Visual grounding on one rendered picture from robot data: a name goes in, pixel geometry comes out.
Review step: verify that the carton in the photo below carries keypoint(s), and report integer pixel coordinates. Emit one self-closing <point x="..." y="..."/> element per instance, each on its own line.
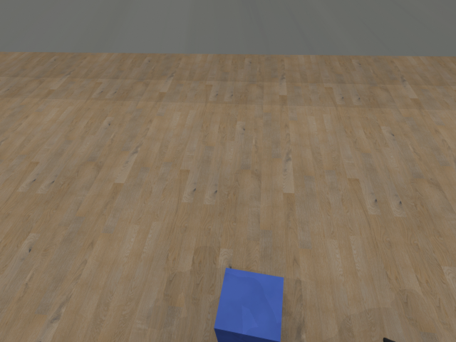
<point x="250" y="307"/>

